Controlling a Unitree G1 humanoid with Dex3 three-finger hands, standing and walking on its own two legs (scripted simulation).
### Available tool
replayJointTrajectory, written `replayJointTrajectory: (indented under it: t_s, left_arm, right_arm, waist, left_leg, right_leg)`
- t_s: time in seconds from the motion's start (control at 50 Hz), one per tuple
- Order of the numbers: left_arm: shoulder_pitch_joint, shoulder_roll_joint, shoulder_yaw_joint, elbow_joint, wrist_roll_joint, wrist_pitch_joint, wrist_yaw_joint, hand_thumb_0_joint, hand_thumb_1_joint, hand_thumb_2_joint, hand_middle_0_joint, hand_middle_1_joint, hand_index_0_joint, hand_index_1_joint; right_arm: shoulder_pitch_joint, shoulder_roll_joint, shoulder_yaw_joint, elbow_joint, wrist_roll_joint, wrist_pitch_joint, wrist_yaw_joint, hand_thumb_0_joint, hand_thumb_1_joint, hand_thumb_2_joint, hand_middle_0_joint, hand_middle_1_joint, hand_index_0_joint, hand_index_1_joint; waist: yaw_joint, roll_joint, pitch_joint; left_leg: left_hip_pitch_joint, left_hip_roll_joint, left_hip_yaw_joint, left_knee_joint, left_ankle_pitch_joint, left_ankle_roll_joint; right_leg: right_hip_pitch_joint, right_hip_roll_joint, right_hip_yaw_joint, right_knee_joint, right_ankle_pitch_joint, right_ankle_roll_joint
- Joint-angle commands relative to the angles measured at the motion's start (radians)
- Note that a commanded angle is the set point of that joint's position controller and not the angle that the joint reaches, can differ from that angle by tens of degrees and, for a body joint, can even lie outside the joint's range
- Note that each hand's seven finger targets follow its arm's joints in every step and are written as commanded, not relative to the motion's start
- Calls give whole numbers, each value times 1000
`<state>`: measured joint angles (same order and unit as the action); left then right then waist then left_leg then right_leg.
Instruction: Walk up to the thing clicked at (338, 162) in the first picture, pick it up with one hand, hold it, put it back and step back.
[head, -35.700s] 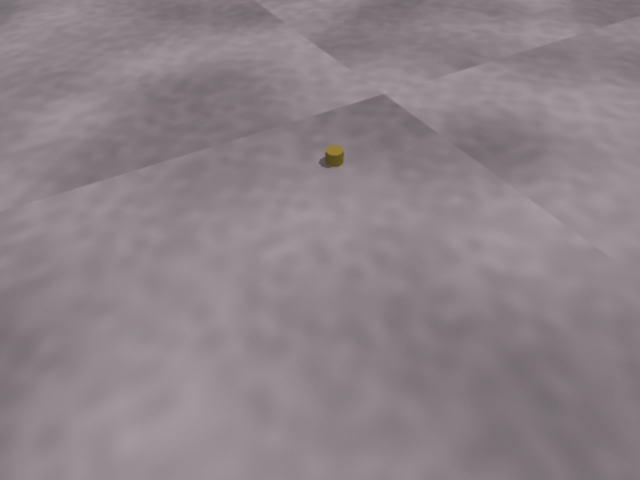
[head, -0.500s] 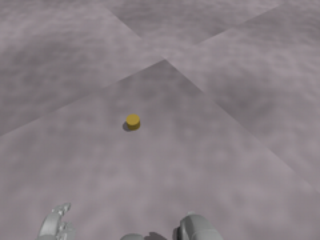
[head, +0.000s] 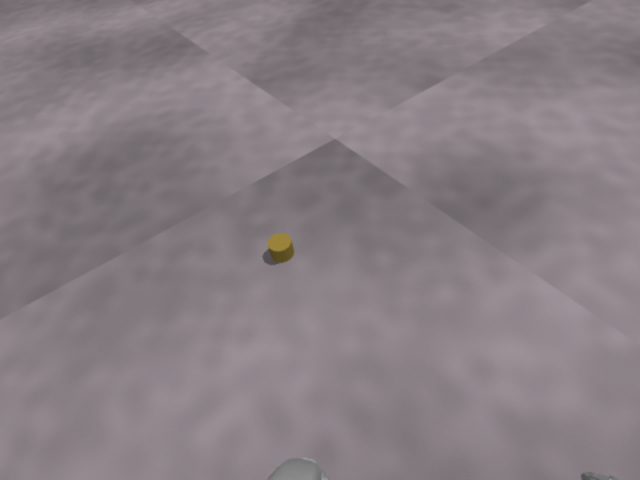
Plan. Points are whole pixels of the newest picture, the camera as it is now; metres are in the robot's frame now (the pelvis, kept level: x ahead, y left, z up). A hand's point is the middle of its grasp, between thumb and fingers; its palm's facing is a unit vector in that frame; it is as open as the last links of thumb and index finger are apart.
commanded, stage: step back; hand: left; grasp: from above
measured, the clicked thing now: (281, 247) +1.05 +0.31 -0.72
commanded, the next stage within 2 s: stand in 0.98 s
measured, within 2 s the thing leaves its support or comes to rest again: neither
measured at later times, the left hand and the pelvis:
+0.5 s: hand out of the picture +0.05 +0.27 -0.15, palm faces +0.06 -0.92 -0.39, open 7.4 cm; pelvis -0.01 -0.01 +0.00, yaw +4 degrees
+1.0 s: hand out of the picture +0.09 +0.29 -0.16, palm faces +0.10 -0.93 -0.37, open 7.4 cm; pelvis +0.03 +0.02 +0.00, yaw +4 degrees
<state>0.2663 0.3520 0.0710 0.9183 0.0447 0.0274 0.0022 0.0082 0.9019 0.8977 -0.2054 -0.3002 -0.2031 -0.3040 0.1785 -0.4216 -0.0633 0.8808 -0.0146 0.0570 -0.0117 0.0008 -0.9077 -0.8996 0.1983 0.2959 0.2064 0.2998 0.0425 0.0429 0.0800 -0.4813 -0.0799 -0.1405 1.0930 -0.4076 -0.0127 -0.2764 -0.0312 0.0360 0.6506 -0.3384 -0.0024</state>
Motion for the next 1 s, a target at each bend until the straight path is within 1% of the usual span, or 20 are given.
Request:
replayJointTrajectory:
  t_s: [0.0, 0.06, 0.1, 0.12, 0.16, 0.18, 0.24, 0.32, 0.42, 0.44, 0.46, 0.48, 0.5, 0.58, 0.72, 0.78, 0.82, 0.84, 0.94, 0.98]
  left_arm:
    - [-58, 297, 86, -101, 13, -56, 17, 0, 900, 900, -200, -300, -200, -300]
    - [-50, 320, 89, -91, 7, -47, 6, 0, 900, 900, -200, -300, -200, -300]
    - [-90, 308, 73, -94, 1, -34, 3, 0, 900, 900, -200, -300, -200, -300]
    - [-63, 250, 54, -90, 1, -28, 4, 0, 900, 900, -200, -300, -200, -300]
    - [-127, 214, 48, -106, -21, -37, 5, 0, 900, 900, -200, -300, -200, -300]
    - [-189, 290, 67, -100, -12, -44, 4, 0, 900, 900, -200, -300, -200, -300]
    - [-98, 245, 57, -62, -27, -60, -14, 0, 900, 900, -200, -300, -200, -300]
    - [-105, 233, 57, -50, -23, -61, -25, 0, 900, 900, -200, -300, -200, -300]
    - [13, 217, 65, 22, -14, -80, -7, 0, 900, 900, -200, -300, -200, -300]
    - [33, 239, 72, 25, -7, -85, 1, 0, 900, 900, -200, -300, -200, -300]
    - [64, 300, 86, 20, 6, -95, 9, 0, 900, 900, -200, -300, -200, -300]
    - [27, 360, 94, -1, 0, -96, 8, 0, 900, 900, -200, -300, -200, -300]
    - [-28, 376, 94, -23, -4, -95, 6, 0, 900, 900, -200, -300, -200, -300]
    - [-78, 273, 60, -25, -26, -113, 12, 0, 900, 900, -200, -300, -200, -300]
    - [-139, 266, 40, -35, -33, -88, 20, 0, 900, 900, -200, -300, -200, -300]
    - [-125, 227, 24, -46, -43, -65, 21, 0, 900, 900, -200, -300, -200, -300]
    - [-93, 206, 17, -22, -60, -44, 23, 0, 900, 900, -200, -300, -200, -300]
    - [-80, 210, 17, 9, -54, -39, 25, 0, 900, 900, -200, -300, -200, -300]
    - [-50, 231, 21, 56, -38, -59, 20, 0, 900, 900, -200, -300, -200, -300]
    - [-126, 224, -4, 72, -33, -64, 8, 0, 900, 900, -200, -300, -200, -300]
  right_arm:
    - [-34, -158, -36, -59, -12, -47, 5, 0, -900, -900, 200, 300, 200, 300]
    - [-28, -153, -38, -39, -20, -67, 20, 0, -900, -900, 200, 300, 200, 300]
    - [76, -152, -50, 14, -22, -77, 21, 0, -900, -900, 200, 300, 200, 300]
    - [114, -164, -63, 37, -29, -85, 18, 0, -900, -900, 200, 300, 200, 300]
    - [112, -321, -91, 19, -41, -93, 12, 0, -900, -900, 200, 300, 200, 300]
    - [76, -335, -94, 15, -25, -96, 16, 0, -900, -900, 200, 300, 200, 300]
    - [7, -209, -57, -2, -32, -111, 16, 0, -900, -900, 200, 300, 200, 300]
    - [55, -232, -68, 9, -26, -106, 22, 0, -900, -900, 200, 300, 200, 300]
    - [13, -165, -42, -15, -12, -77, 24, 0, -900, -900, 200, 300, 200, 300]
    - [49, -112, -23, -17, -5, -75, 18, 0, -900, -900, 200, 300, 200, 300]
    - [51, -56, -6, -35, 1, -79, 16, 0, -900, -900, 200, 300, 200, 300]
    - [35, -113, -24, -28, -8, -72, 0, 0, -900, -900, 200, 300, 200, 300]
    - [52, -170, -43, -13, -13, -74, -6, 0, -900, -900, 200, 300, 200, 300]
    - [103, -135, -31, 42, -4, -85, 2, 0, -900, -900, 200, 300, 200, 300]
    - [75, -99, -24, 57, -4, -80, 2, 0, -900, -900, 200, 300, 200, 300]
    - [59, -159, -42, 69, -12, -88, -9, 0, -900, -900, 200, 300, 200, 300]
    - [-46, -232, -41, 39, -2, -89, -10, 0, -900, -900, 200, 300, 200, 300]
    - [-97, -229, -41, 40, -2, -86, -8, 0, -900, -900, 200, 300, 200, 300]
    - [-155, -161, -13, 58, -1, -80, -5, 0, -900, -900, 200, 300, 200, 300]
    - [-99, -139, -1, 96, 7, -90, 4, 0, -900, -900, 200, 300, 200, 300]
  waist:
    - [23, -234, -27]
    - [29, -278, -33]
    - [-37, -229, -53]
    - [-50, -106, -68]
    - [-77, 143, 1]
    - [-85, 99, 104]
    - [-29, 68, 75]
    - [-66, 147, 44]
    - [13, 77, -49]
    - [20, -20, -74]
    - [32, -213, -84]
    - [37, -178, -61]
    - [12, -150, 3]
    - [-35, -127, -11]
    - [-47, -208, -92]
    - [-50, -70, -148]
    - [-17, 64, -158]
    - [-8, 91, -137]
    - [3, 81, -146]
    - [-44, 49, -143]
  left_leg:
    - [-75, 46, 44, -212, -51, -20]
    - [72, 71, 114, -464, -178, -8]
    - [318, 51, 142, -709, -11, 31]
    - [434, 63, 64, -740, 12, 45]
    - [355, 409, -531, -918, -488, 223]
    - [156, 457, -562, -961, -551, 288]
    - [273, 291, -229, -848, -170, 202]
    - [219, 286, -174, -836, -154, 198]
    - [62, 195, -8, -573, -44, 130]
    - [-15, 159, 15, -460, -35, 99]
    - [-145, 27, 71, -216, -107, 53]
    - [-129, 38, 31, -111, -205, 42]
    - [-101, 85, 2, -67, -202, 38]
    - [-1, 103, 3, -155, -44, 33]
    - [223, 89, 185, -492, 137, 20]
    - [337, 177, 53, -591, 516, 74]
    - [211, 366, -155, -674, 409, 221]
    - [151, 389, -183, -690, 347, 240]
    - [173, 265, -7, -599, 380, 106]
    - [242, 212, 13, -669, 273, 67]
  right_leg:
    - [115, -167, 245, -291, -330, -161]
    - [77, -221, 262, -306, -368, -185]
    - [-47, -171, 165, -214, -285, -134]
    - [-137, -115, 97, -63, -249, -97]
    - [-409, 31, -54, 258, -215, -14]
    - [-319, -25, 42, 317, -207, -20]
    - [-276, -22, 10, 220, -86, -27]
    - [-150, 3, -53, 99, -86, -11]
    - [221, 70, -115, -171, 63, -24]
    - [317, 16, -4, -209, 28, -37]
    - [356, -201, 347, -335, -86, -107]
    - [210, -371, 538, -420, -254, -208]
    - [107, -418, 592, -416, -254, -280]
    - [92, -230, 207, -310, 230, -166]
    - [44, -192, 25, -114, 627, -139]
    - [-20, -105, -9, 30, 435, -57]
    - [27, 12, -57, 102, -8, -21]
    - [72, 11, -52, 106, -110, -24]
    - [128, -44, 11, -86, 201, -39]
    - [93, -87, 69, -177, 174, -42]
